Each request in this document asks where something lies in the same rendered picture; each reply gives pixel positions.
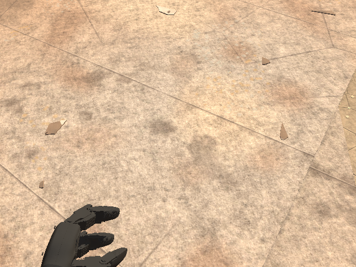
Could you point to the robot left hand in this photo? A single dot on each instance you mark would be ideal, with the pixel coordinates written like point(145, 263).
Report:
point(68, 243)

